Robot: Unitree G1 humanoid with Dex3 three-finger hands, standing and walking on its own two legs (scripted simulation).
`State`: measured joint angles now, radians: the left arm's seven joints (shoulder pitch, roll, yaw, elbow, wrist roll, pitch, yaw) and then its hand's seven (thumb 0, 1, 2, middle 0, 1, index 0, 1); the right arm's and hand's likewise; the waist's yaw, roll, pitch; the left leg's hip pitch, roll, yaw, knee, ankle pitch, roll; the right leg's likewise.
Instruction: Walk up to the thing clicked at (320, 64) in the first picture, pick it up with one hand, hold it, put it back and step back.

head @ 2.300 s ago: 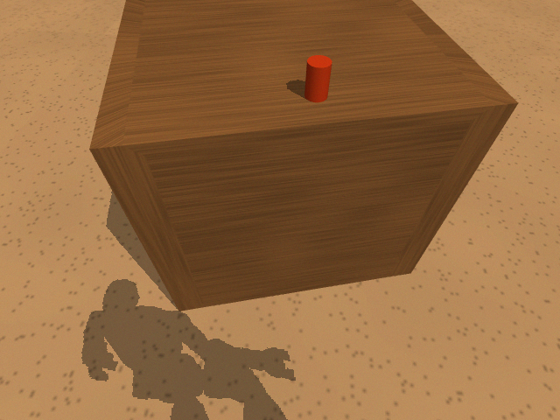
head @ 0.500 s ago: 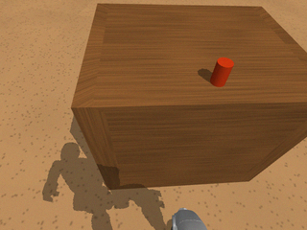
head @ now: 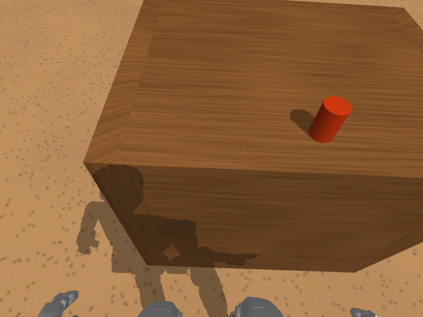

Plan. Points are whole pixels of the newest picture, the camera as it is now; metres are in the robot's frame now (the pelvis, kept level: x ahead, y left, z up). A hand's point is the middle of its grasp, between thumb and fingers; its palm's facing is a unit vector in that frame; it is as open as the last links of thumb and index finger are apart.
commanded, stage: walk up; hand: right
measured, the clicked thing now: (328, 120) +0.45 -0.23 +0.09
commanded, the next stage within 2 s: stand in 1.92 s
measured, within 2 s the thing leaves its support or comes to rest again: neither
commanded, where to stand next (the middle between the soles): +0.05 +0.00 m, yaw -2 degrees
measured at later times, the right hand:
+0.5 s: hand out of the picture +0.10 -0.24 -0.13, palm faces -0.05 +0.95 -0.30, open 7.4 cm
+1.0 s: hand out of the picture +0.06 -0.24 -0.13, palm faces -0.02 +0.95 -0.32, open 7.4 cm
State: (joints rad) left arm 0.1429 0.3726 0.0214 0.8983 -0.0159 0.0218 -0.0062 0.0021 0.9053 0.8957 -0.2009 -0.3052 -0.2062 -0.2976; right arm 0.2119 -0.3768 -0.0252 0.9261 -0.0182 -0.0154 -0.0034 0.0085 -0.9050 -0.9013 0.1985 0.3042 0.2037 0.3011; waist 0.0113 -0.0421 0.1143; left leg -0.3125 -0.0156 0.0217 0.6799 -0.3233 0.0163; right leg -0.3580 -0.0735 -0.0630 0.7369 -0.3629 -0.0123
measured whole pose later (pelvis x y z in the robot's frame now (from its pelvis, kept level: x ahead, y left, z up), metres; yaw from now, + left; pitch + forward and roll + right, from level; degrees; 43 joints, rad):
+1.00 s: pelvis -0.01 +0.00 +0.03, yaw +0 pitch -2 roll +0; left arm 0.13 0.35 0.01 1.15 0.01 -0.01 -0.01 0.00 0.91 0.90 -0.20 -0.30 -0.20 -0.30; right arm 0.10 -0.34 -0.01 1.14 -0.01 0.00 0.03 0.01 -0.90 -0.90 0.20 0.30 0.20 0.30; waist 0.00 0.00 0.05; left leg -0.18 0.00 0.01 0.34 -0.13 0.01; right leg -0.12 -0.04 -0.02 0.32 -0.17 0.04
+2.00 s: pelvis +0.01 +0.00 +0.03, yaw -1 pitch -2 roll +0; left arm 0.11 0.35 0.00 1.13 0.01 -0.01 0.00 0.00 0.91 0.90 -0.20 -0.30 -0.20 -0.30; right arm 0.10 -0.34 -0.01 1.14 -0.01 0.00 0.02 0.01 -0.90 -0.90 0.20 0.30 0.20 0.30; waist -0.01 0.00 0.05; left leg -0.13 0.00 0.02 0.31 -0.15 0.00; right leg -0.08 -0.04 -0.01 0.31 -0.20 0.03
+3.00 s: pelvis +0.02 -0.01 +0.03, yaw +0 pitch -2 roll +0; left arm 0.12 0.35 0.00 1.12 0.00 -0.01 0.00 0.00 0.91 0.90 -0.20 -0.30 -0.20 -0.30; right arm 0.10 -0.35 0.00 1.13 -0.01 -0.01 0.01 0.01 -0.90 -0.90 0.20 0.30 0.20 0.30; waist 0.00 0.00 0.05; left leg -0.11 0.02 0.01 0.31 -0.17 -0.02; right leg -0.05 -0.02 -0.02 0.29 -0.21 0.01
